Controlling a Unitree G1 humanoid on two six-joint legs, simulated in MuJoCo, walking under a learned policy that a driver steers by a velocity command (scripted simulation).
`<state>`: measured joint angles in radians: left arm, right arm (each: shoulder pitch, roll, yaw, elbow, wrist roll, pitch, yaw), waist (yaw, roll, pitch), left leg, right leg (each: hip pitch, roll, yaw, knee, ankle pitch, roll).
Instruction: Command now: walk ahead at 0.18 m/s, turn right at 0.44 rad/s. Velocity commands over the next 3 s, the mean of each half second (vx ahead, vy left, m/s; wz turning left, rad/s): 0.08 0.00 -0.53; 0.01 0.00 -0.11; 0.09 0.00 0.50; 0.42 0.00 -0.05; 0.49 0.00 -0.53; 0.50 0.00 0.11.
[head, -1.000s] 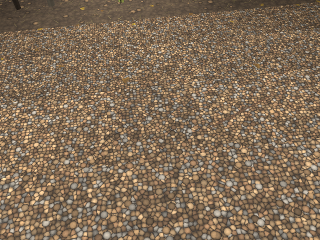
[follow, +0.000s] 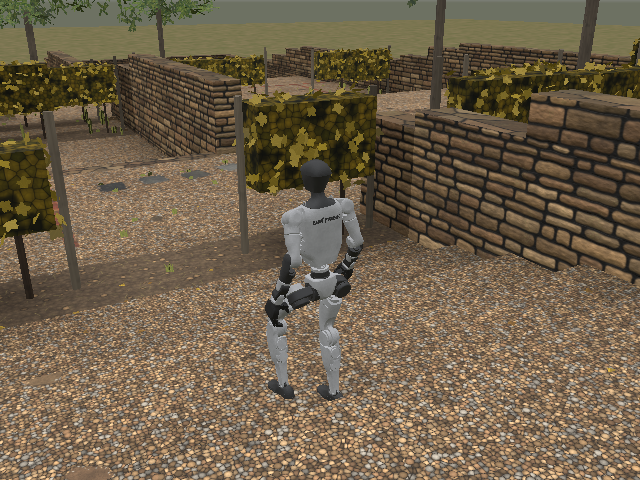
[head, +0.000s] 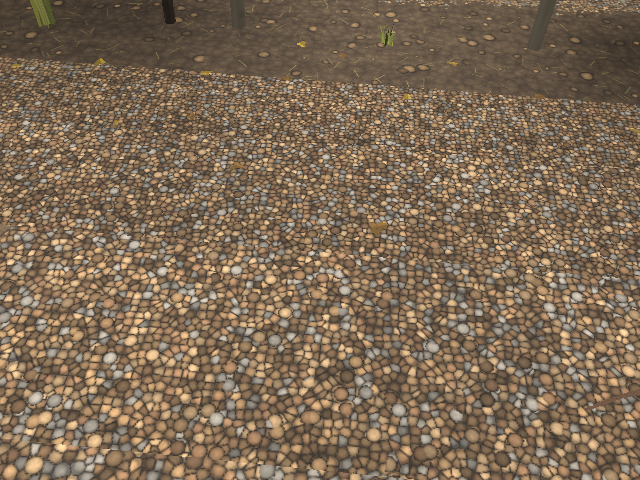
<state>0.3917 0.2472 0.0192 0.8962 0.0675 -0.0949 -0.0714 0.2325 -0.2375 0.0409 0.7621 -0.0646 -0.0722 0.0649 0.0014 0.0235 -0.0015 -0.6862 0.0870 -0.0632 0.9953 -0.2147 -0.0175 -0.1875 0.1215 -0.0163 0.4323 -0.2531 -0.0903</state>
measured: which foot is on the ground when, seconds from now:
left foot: up 0.00-0.10, down 0.12-0.48, up 0.50-0.80, down 0.82-1.00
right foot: down 0.00-0.12, up 0.14-0.44, down 0.46-1.00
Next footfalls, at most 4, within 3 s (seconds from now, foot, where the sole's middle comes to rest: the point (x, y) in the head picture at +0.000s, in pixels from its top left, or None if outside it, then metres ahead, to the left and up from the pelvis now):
0.12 left None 0.26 0.14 -0.77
0.46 right None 0.13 -0.08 -0.77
0.82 left None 0.28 0.12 -0.77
1.54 right None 0.26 -0.09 -0.77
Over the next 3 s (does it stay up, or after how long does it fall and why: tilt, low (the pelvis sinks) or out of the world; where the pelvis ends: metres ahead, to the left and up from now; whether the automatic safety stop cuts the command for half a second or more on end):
stays up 0.97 -0.18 -0.21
